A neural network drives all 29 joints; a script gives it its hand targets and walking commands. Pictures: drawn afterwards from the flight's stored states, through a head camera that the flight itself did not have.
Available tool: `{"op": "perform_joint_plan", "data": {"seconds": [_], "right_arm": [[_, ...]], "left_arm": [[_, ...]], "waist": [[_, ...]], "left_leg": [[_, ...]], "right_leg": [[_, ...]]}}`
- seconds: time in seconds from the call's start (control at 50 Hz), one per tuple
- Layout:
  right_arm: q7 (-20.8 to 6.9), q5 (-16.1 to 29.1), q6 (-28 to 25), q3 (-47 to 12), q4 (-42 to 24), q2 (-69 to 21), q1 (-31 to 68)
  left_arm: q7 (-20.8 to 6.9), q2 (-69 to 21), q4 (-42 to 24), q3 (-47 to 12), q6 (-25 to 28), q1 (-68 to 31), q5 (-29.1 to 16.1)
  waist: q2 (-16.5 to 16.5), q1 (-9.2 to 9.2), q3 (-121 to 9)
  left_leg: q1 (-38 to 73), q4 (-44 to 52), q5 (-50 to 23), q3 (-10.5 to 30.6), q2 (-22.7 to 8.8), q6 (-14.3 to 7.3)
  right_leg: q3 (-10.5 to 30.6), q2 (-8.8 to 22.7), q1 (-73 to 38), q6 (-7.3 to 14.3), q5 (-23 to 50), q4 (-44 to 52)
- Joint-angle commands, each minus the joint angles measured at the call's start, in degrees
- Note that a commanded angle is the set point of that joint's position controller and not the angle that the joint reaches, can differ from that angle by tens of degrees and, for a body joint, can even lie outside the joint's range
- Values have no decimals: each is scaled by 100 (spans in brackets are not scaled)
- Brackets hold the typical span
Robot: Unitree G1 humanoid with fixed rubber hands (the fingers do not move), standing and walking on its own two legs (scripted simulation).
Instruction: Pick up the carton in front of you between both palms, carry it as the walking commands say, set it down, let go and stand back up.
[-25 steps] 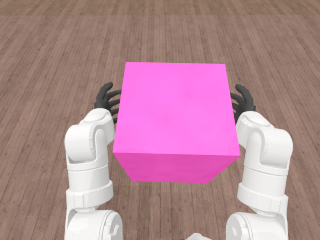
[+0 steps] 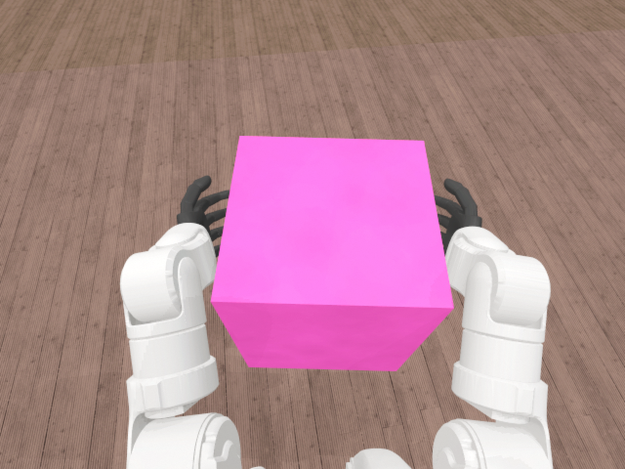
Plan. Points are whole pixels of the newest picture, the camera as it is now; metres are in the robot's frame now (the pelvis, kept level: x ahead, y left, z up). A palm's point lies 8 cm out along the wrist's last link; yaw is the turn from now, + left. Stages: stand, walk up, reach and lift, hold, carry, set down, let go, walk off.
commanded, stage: carry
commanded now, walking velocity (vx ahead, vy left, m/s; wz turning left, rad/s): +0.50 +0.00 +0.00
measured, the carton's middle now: (326, 266) +0.35 -0.02 +0.06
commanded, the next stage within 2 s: none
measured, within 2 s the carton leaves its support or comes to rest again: neither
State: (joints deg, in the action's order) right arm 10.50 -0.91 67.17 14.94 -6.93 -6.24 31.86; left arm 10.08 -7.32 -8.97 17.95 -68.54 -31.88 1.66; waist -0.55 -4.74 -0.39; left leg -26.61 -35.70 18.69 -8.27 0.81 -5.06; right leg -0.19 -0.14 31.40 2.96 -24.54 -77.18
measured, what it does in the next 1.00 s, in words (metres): climbs: right foot, then left foot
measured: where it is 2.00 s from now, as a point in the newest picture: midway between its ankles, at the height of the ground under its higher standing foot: (301, 173)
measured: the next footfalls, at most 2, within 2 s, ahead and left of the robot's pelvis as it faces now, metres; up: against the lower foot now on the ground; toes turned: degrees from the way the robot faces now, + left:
right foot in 0.28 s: +0.36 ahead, -0.13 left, +0.02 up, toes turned -6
left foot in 0.70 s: +0.63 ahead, +0.08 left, +0.04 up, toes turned +7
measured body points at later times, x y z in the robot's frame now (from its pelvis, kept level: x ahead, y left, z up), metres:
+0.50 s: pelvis +0.31 -0.04 +0.03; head +0.35 -0.05 +0.48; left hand +0.66 +0.13 +0.17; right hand +0.68 -0.17 +0.16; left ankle +0.32 +0.08 -0.60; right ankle +0.32 -0.12 -0.70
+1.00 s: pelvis +0.62 -0.01 +0.06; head +0.66 +0.00 +0.51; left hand +0.99 +0.13 +0.19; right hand +0.98 -0.17 +0.20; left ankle +0.59 +0.07 -0.68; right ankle +0.72 -0.14 -0.61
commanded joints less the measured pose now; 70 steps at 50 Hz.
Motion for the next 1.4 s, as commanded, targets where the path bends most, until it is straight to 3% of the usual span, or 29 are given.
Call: {"op": "perform_joint_plan", "data": {"seconds": [0.0, 0.08, 0.18, 0.24, 0.26, 0.28, 0.3, 0.34, 0.36, 0.4, 0.46, 0.52, 0.6, 0.66, 0.68, 0.7, 0.72, 0.78, 0.82, 0.96, 1.04, 1.08, 1.1, 1.12, 1.14, 1.16, 1.2, 1.24, 1.38], "right_arm": [[-463, 1930, -227, -4097, -1029, -4771, 4275], [-393, 1808, -266, -3953, -1022, -4293, 3761], [-221, 1396, -77, -3542, -742, -3684, 3113], [-159, 1190, 55, -3352, -555, -3479, 2935], [-137, 1124, 87, -3293, -553, -3392, 3051], [-126, 1087, 136, -3223, -561, -3475, 3040], [-111, 1042, 160, -3152, -632, -3426, 3246], [-108, 957, 124, -3085, -502, -3745, 3358], [-120, 900, 86, -3066, -515, -3890, 3414], [-133, 822, 10, -3118, -559, -4032, 3527], [-110, 842, -65, -3267, -693, -3972, 3521], [-63, 817, -13, -3282, -630, -3724, 3249], [-107, 869, 107, -3283, -406, -3643, 3124], [-167, 955, 135, -3251, -174, -3721, 3210], [-180, 961, 132, -3199, -58, -3724, 3091], [-173, 964, 110, -3169, -47, -3638, 3137], [-182, 1028, 89, -3221, -17, -3854, 3225], [-347, 1618, -43, -3727, -666, -4528, 4046], [-428, 1856, -171, -3922, -899, -4713, 4376], [-296, 1616, -177, -3686, -823, -3967, 3506], [-195, 1272, -2, -3402, -531, -3626, 3114], [-174, 1159, 74, -3305, -401, -3547, 3097], [-165, 1109, 105, -3266, -332, -3529, 3060], [-149, 1047, 136, -3216, -316, -3533, 3165], [-145, 981, 156, -3116, -334, -3578, 3193], [-135, 942, 152, -3109, -314, -3659, 3429], [-151, 899, 80, -3078, -285, -4026, 3509], [-169, 812, -15, -3112, -322, -4219, 3584], [-82, 843, -91, -3306, -591, -3790, 3281]], "left_arm": [[-140, -4148, -355, -3498, 283, -3433, -825], [-67, -3847, -568, -3662, 348, -3198, -821], [-7, -3449, -585, -3656, 172, -3016, -968], [-22, -3340, -331, -3558, 64, -3001, -1021], [-33, -3319, -199, -3497, 37, -2829, -1028], [-16, -3180, -153, -3469, 24, -2989, -1027], [-34, -3410, -112, -3526, 19, -3016, -1147], [-158, -3900, -476, -3821, 41, -3642, -1493], [-227, -4148, -663, -3972, 89, -3970, -1676], [-311, -4400, -807, -4159, 194, -4313, -1888], [-317, -4287, -796, -4142, 267, -4130, -1916], [-228, -3928, -567, -3926, 204, -3630, -1686], [-187, -3684, -245, -3700, 71, -3265, -1372], [-169, -3696, -156, -3626, 20, -3268, -1254], [-158, -3666, -144, -3583, 13, -3302, -1168], [-152, -3715, -128, -3513, -11, -3228, -1095], [-136, -3639, -173, -3490, 0, -3462, -1041], [-106, -4079, -179, -3365, 113, -3565, -956], [-111, -4189, -215, -3430, 219, -3575, -897], [-12, -3662, -518, -3648, 258, -3200, -913], [-9, -3437, -356, -3556, 89, -3040, -950], [-36, -3422, -140, -3492, 32, -3034, -961], [-49, -3398, 1, -3434, 19, -2959, -964], [-50, -3332, 111, -3360, 2, -2861, -932], [-46, -3384, 123, -3411, 14, -3109, -1000], [-98, -3644, 13, -3498, 18, -3238, -1148], [-237, -4218, -357, -3858, 103, -3882, -1547], [-333, -4534, -572, -4102, 227, -4297, -1783], [-231, -3999, -557, -3960, 289, -3665, -1681]], "waist": [[409, 188, -2750], [589, 136, -2531], [908, 116, -2144], [724, 701, -2622], [320, 1010, -3074], [-1343, 900, -3477], [-1713, 985, -3166], [-373, 951, -2798], [-100, 873, -2654], [-322, 721, -2639], [-490, 738, -2548], [-546, 792, -2331], [-824, 804, -1980], [-682, 221, -2465], [-166, -75, -3000], [1374, -51, -3367], [1897, -89, -3212], [231, 46, -2793], [394, 207, -2790], [711, 119, -2421], [912, 159, -2113], [828, 597, -2391], [499, 865, -2871], [-462, 1039, -3192], [-1872, 943, -3148], [-1415, 902, -2990], [-190, 894, -2714], [-263, 739, -2671], [-499, 800, -2340]], "left_leg": [[3090, 1315, -1262, 2518, -1640, -826], [3189, 1467, -1712, 1800, -1525, -898], [2827, 1344, -2891, 868, -1185, -528], [2279, -389, -4400, 161, -958, -42], [1281, -1561, -3142, 80, -771, 184], [-503, -3284, -918, 208, -30, 441], [-1660, -4281, 928, 656, 412, 389], [-2164, -4939, 727, 1018, -94, 166], [-2112, -4634, 543, 1049, -277, 133], [-1906, -4159, 302, 976, -377, 152], [-2205, -3574, 157, 770, -439, 256], [-2164, -2318, -116, 598, -529, 352], [-1074, -623, -452, -115, -170, 240], [1168, 295, -646, -758, 459, 41], [2748, 328, -382, -5, 28, -61], [3780, 1057, 535, 3340, -1754, -819], [4172, 1692, -506, 4803, -2059, -1227], [3401, 1024, -1579, 3251, -1847, -1018], [3039, 1261, -1088, 2654, -1678, -795], [2964, 1517, -1749, 1458, -1418, -805], [2795, 1280, -2905, 865, -1215, -479], [2428, 71, -4161, 325, -1064, -158], [1724, -963, -3759, 121, -866, 96], [348, -2475, -1967, 50, -463, 342], [-1463, -3746, 974, 441, 474, 447], [-2036, -4583, 1043, 978, 146, 238], [-2147, -4664, 591, 1045, -201, 127], [-1915, -4195, 321, 1023, -387, 144], [-2227, -2306, -170, 578, -535, 359]], "right_leg": [[119, 289, 1332, 34, 228, 180], [-133, 420, 1610, -106, 530, 1532], [-877, 64, 486, -36, 1055, 3664], [-1412, -474, -1827, 175, 1340, 4575], [-456, 99, -3312, 310, 849, 4545], [2817, 1833, -4486, 1079, 456, 5194], [3966, 1968, -4663, 1437, 1243, 5778], [2778, 1868, -4235, 1362, 2299, 5188], [2313, 1752, -3859, 1154, 2242, 5231], [1784, 1570, -3504, 901, 1656, 5452], [1367, 1526, -3553, 1031, 1698, 5610], [866, 1422, -3557, 1042, 2120, 5704], [84, 1139, -3205, 710, 3179, 5677], [-658, 935, -2732, 253, 5069, 3950], [-713, 744, -1849, 26, 4012, 2772], [-584, 46, -158, -278, 1866, 1066], [-90, -525, 1017, -221, -344, -85], [257, 202, 1599, 37, -57, -559], [197, 335, 1367, 25, 182, 8], [-253, 467, 1370, -145, 777, 2343], [-971, 18, 420, -16, 1039, 3806], [-1448, -445, -1145, 101, 1258, 4520], [-1092, -282, -2655, 229, 1147, 4493], [1274, 1077, -3816, 554, 20, 4984], [3812, 2049, -4682, 1264, 723, 5716], [3678, 2012, -4641, 1402, 1158, 5561], [2537, 1786, -3970, 1209, 2082, 5222], [1912, 1603, -3520, 929, 1643, 5428], [878, 1416, -3593, 1067, 2112, 5726]]}}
